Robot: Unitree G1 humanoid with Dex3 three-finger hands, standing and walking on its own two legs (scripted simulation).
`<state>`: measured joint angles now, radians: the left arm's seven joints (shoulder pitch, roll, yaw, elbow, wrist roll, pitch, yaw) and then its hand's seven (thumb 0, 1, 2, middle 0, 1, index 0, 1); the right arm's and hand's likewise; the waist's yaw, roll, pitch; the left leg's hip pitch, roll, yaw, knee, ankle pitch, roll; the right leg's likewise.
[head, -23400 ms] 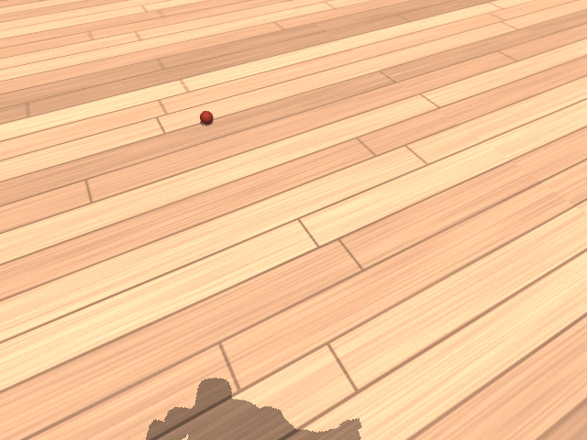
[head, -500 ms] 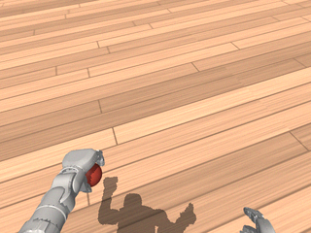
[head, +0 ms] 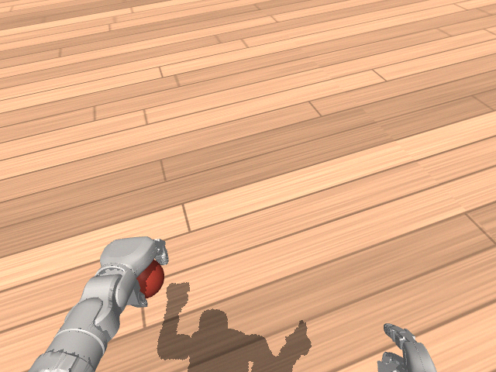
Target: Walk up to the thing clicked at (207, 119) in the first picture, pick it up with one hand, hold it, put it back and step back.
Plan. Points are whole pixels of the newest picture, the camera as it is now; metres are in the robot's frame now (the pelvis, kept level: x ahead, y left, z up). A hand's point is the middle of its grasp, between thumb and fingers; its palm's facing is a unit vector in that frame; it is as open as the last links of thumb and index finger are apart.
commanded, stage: hold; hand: left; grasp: from above
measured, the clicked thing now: (143, 278) +0.30 +0.22 -0.07
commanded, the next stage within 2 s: crouch in 0.26 s
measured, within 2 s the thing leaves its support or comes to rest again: neither
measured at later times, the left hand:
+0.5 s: hand (137, 276) +0.29 +0.23 -0.05, palm faces -0.46 -0.06 -0.89, open 9.7 cm
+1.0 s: hand (169, 292) +0.34 +0.23 -0.25, palm faces -0.41 +0.05 -0.91, open 9.6 cm
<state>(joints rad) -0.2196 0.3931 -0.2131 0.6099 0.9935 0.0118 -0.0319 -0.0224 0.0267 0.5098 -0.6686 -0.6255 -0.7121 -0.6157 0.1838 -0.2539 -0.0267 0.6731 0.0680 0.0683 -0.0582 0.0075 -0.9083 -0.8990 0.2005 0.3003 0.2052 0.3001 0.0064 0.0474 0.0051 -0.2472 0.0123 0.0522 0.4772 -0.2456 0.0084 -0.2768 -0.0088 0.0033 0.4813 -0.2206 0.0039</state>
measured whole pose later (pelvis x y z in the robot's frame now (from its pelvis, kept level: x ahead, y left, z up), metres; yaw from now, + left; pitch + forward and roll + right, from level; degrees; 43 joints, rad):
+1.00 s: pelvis -0.05 +0.00 -0.14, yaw +0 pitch +25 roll -2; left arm -0.64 0.40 -0.12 1.20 1.18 -0.04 0.38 -0.01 0.04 0.52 -0.63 -0.66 -0.69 -0.64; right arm 0.24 -0.28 -0.08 0.73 -0.02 0.02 -0.02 0.00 -0.90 -0.90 0.20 0.30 0.21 0.30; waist -0.12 0.02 -0.17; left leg -1.27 0.03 0.01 1.36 -0.53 0.02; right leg -1.27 -0.01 -0.02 1.32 -0.49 0.01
